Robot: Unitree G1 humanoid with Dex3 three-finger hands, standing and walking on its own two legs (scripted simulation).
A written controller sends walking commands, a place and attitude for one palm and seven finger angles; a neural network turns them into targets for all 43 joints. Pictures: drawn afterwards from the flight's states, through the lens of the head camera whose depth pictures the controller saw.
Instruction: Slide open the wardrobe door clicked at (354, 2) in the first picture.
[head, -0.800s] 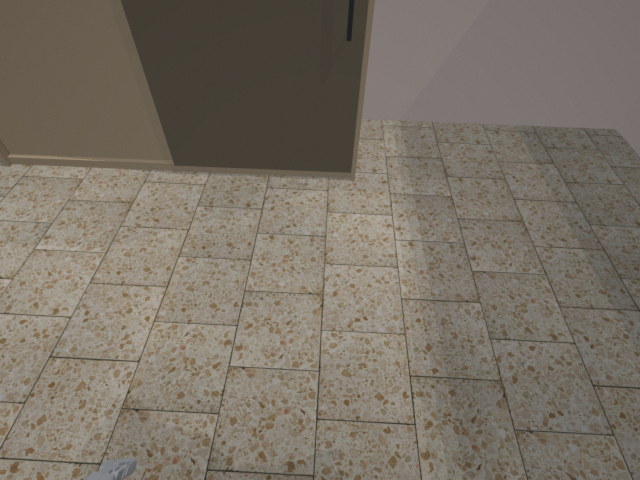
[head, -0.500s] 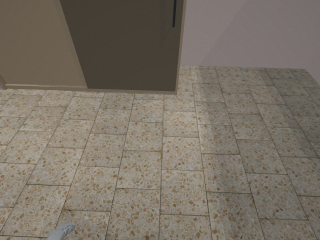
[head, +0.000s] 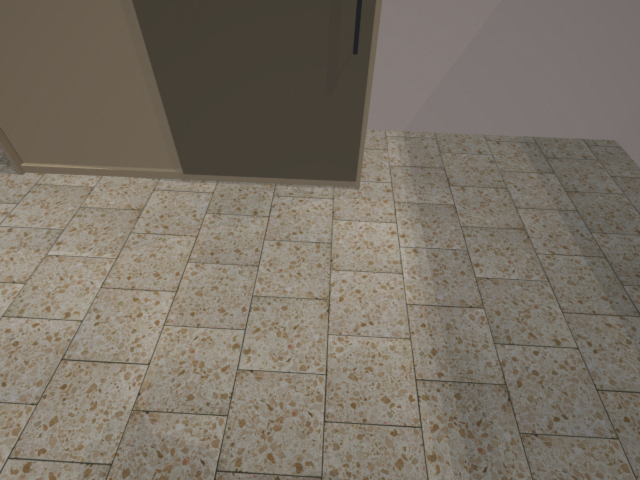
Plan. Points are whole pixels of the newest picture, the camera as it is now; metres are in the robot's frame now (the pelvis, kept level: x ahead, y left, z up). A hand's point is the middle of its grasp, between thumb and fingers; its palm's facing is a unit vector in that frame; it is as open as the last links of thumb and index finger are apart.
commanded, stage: stand and wait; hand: right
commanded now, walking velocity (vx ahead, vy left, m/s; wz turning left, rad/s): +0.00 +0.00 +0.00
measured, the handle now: out of the picture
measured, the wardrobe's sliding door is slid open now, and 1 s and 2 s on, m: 0.00 0.00 0.00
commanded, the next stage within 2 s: look at it before walking up in 0.14 s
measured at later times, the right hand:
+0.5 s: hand out of the picture +0.06 -0.25 -0.16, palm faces -0.03 +0.94 -0.33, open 7.3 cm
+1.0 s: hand out of the picture +0.08 -0.25 -0.15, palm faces -0.03 +0.94 -0.34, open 7.3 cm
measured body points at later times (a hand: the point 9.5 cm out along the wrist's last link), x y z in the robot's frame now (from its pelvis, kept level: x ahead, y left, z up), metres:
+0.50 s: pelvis +0.00 +0.00 +0.00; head +0.00 +0.00 +0.45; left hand +0.07 +0.29 -0.13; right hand +0.06 -0.30 -0.13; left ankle +0.01 +0.12 -0.74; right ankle +0.00 -0.12 -0.74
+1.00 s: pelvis +0.00 +0.00 +0.00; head +0.01 +0.00 +0.45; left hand +0.09 +0.29 -0.13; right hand +0.08 -0.30 -0.13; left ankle +0.01 +0.12 -0.74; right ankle +0.00 -0.12 -0.74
